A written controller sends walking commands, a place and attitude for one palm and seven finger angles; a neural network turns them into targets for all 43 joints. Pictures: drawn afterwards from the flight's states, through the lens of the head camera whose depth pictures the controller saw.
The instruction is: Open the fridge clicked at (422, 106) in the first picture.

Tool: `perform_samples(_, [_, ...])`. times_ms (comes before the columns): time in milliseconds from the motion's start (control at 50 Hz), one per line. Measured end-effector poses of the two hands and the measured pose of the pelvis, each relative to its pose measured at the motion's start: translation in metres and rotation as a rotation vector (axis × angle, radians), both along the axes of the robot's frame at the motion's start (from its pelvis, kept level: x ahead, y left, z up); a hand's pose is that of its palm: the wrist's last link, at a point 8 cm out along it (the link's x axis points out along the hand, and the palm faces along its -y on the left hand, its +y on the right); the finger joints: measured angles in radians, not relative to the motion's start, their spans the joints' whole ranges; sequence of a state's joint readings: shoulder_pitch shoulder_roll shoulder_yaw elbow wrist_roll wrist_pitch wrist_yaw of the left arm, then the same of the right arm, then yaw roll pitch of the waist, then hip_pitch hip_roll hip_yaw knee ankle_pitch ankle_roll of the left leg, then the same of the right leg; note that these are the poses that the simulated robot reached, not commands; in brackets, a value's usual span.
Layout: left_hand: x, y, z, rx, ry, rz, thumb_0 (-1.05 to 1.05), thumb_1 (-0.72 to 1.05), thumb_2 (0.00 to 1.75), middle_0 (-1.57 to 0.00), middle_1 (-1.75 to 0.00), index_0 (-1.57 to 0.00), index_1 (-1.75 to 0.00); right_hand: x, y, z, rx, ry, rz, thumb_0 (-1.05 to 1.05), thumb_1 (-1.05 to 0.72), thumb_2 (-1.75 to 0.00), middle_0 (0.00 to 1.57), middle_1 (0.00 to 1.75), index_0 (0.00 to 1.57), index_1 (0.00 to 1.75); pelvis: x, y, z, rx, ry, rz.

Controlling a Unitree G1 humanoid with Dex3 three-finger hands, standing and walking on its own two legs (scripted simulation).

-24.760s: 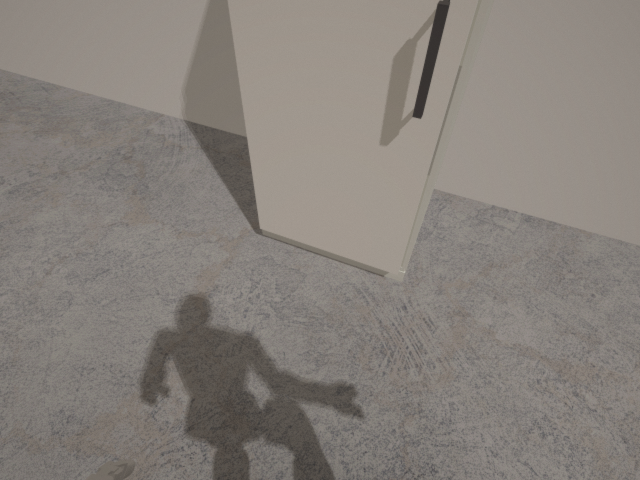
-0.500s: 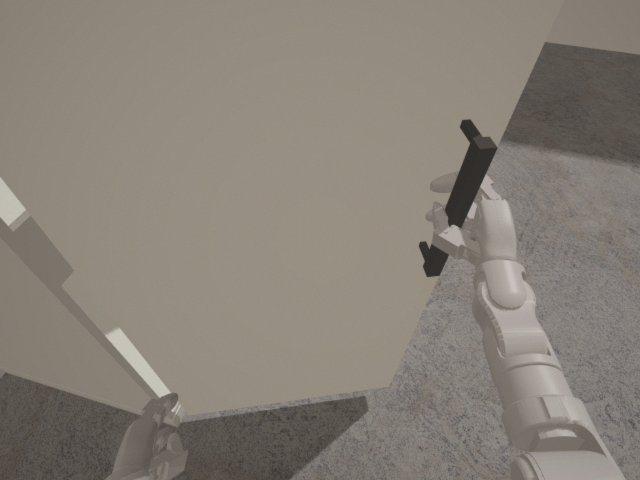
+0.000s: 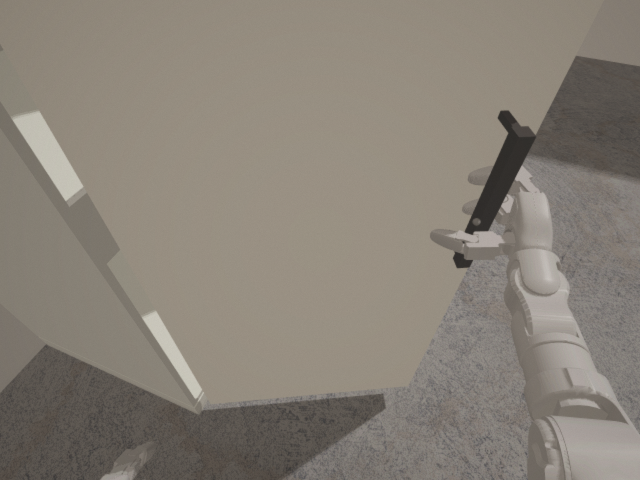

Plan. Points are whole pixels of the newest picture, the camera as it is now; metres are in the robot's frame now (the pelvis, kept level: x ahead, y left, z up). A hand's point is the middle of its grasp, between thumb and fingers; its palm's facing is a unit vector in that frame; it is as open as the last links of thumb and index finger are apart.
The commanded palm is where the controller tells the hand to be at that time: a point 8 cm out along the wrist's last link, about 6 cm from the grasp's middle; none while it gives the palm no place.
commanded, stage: loosen the grip on the handle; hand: right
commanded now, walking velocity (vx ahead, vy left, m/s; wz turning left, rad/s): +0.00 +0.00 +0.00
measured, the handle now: (481, 198) +0.47 -0.16 +0.12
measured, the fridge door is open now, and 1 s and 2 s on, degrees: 63 62 62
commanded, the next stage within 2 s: slip the hand off the handle in 0.26 s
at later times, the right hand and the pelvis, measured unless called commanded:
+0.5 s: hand (491, 228) +0.44 -0.17 +0.10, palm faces +0.11 +0.98 -0.17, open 14.4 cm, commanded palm +0.40 -0.23 +0.11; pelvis +0.04 +0.00 +0.00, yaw -1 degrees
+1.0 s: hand (534, 236) +0.42 -0.23 +0.10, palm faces +0.11 +0.98 -0.18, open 14.7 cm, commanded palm +0.38 -0.27 +0.11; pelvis +0.04 -0.01 +0.00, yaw -1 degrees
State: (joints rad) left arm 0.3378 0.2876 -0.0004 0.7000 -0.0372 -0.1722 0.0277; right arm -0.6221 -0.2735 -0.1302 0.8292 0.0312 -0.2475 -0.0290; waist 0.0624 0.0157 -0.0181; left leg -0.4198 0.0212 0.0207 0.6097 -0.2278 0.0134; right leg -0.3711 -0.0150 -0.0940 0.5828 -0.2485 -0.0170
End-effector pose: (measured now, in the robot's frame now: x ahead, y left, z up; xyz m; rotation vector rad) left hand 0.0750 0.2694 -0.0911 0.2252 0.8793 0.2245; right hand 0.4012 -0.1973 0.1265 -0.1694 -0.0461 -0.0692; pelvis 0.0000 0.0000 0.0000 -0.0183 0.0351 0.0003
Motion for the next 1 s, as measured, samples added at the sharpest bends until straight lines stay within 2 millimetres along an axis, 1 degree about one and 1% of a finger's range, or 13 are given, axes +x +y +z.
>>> perform_samples(80, [0.01, 0.002, 0.002, 0.007, -0.005, 0.005, 0.02, 0.9, 0.9, -0.21, -0.3, -0.2, -0.3, 0.001, 0.003, -0.009, 0.017, 0.008, 0.002, 0.0, 0.31, -0.32, 0.4, 1.34, 0.39, 1.34, 0.006, 0.001, 0.001, 0.002, 0.008, 0.007])
perform_samples(180, [0.033, -0.003, 0.003, 0.004, -0.015, -0.013, 0.02, 0.9, 0.9, -0.2, -0.3, -0.2, -0.3, 0.007, -0.004, -0.017, -0.001, 0.017, -0.01, 0.0, 0.46, -0.24, 0.36, 1.28, 0.36, 1.29, 0.015, 0.002, 0.001, 0.007, 0.027, 0.002])
perform_samples(360, [0.077, -0.02, 0.001, -0.037, -0.044, -0.059, 0.02, 0.9, 0.9, -0.21, -0.3, -0.2, -0.3, 0.007, -0.01, -0.017, 0.011, 0.007, -0.018, -0.01, 0.54, -0.2, 0.31, 1.2, 0.31, 1.2, 0.032, 0.001, 0.001, 0.014, 0.048, -0.011])
perform_samples(420, [0.087, -0.024, 0.0, -0.045, -0.045, -0.075, 0.02, 0.9, 0.9, -0.21, -0.3, -0.2, -0.3, 0.008, -0.015, -0.019, 0.003, 0.011, -0.018, -0.01, 0.55, -0.2, 0.3, 1.18, 0.31, 1.19, 0.036, 0.0, 0.0, 0.015, 0.054, -0.016])
perform_samples(480, [0.093, -0.027, 0.0, -0.05, -0.043, -0.078, 0.01, 0.9, 0.9, -0.21, -0.3, -0.2, -0.3, 0.01, -0.024, -0.021, 0.001, 0.02, -0.033, -0.01, 0.55, -0.2, 0.29, 1.17, 0.3, 1.18, 0.039, 0.0, 0.0, 0.016, 0.059, -0.017])
perform_samples(560, [0.096, -0.028, -0.001, -0.052, -0.037, -0.073, 0.01, 0.9, 0.9, -0.21, -0.3, -0.2, -0.3, 0.007, -0.039, -0.019, 0.0, 0.012, -0.048, -0.01, 0.55, -0.2, 0.27, 1.16, 0.28, 1.17, 0.044, -0.001, -0.001, 0.018, 0.063, -0.015])
perform_samples(680, [0.093, -0.026, -0.004, -0.044, -0.009, -0.066, 0.01, 0.9, 0.9, -0.21, -0.3, -0.2, -0.3, 0.0, -0.056, -0.018, -0.006, 0.008, -0.045, -0.01, 0.55, -0.2, 0.26, 1.15, 0.26, 1.15, 0.047, -0.003, -0.002, 0.023, 0.063, -0.021])
perform_samples(860, [0.085, -0.024, -0.006, -0.021, 0.013, -0.051, 0.02, 0.9, 0.9, -0.21, -0.3, -0.2, -0.3, -0.003, -0.068, -0.019, -0.007, 0.013, -0.036, -0.01, 0.55, -0.2, 0.25, 1.15, 0.25, 1.15, 0.045, -0.007, -0.003, 0.028, 0.063, -0.025])
perform_samples(1000, [0.078, -0.026, -0.005, -0.023, 0.012, -0.038, 0.02, 0.9, 0.9, -0.21, -0.3, -0.2, -0.3, -0.004, -0.078, -0.014, -0.01, 0.0, -0.037, -0.01, 0.55, -0.2, 0.25, 1.15, 0.25, 1.15, 0.043, -0.009, -0.004, 0.029, 0.065, -0.019])
